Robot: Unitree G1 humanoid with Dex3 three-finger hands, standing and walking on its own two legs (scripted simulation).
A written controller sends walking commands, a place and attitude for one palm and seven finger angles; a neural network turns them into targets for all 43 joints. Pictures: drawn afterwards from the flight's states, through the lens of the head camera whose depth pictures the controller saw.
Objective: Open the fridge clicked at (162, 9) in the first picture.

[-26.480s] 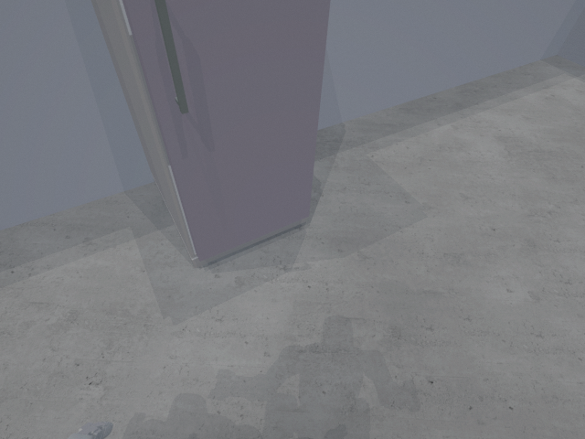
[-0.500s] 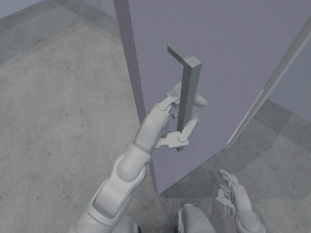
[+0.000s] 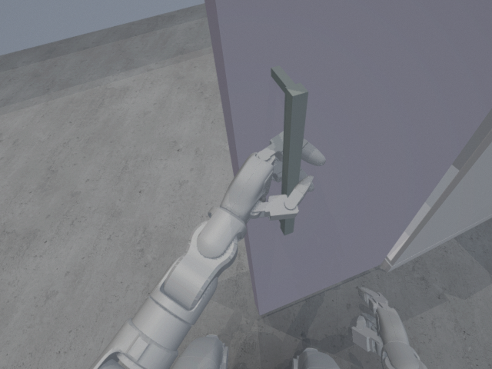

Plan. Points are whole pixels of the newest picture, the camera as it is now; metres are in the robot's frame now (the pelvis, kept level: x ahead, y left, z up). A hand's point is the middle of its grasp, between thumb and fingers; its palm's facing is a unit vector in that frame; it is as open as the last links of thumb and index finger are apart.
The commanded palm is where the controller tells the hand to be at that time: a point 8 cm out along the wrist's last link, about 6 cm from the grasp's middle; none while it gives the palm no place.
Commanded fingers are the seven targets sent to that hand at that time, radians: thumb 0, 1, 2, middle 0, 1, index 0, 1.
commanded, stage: stop walking and hold the door back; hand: left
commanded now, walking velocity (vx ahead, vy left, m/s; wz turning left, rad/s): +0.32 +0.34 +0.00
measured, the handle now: (284, 168) +0.35 -0.04 +0.16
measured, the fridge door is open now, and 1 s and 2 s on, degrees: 86 80 73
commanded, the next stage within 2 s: loosen the grip on the handle in 0.78 s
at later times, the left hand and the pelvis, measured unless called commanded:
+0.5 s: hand (290, 189) +0.32 -0.04 +0.16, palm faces -0.40 -0.90 -0.18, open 5.5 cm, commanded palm +0.36 +0.02 +0.14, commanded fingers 0.00 0.90 0.90 -0.45 -1.40 -0.45 -1.40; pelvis -0.10 +0.01 +0.01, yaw -3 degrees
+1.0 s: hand (278, 170) +0.35 -0.03 +0.16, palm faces -0.42 -0.90 -0.10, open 5.8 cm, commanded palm +0.32 +0.02 +0.15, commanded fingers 0.00 0.05 0.49 -0.45 -1.40 -0.45 -1.40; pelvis -0.07 +0.03 +0.01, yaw -4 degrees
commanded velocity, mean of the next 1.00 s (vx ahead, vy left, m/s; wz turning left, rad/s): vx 0.12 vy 0.01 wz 0.00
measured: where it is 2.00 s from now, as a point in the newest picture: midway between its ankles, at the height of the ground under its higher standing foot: outside the picture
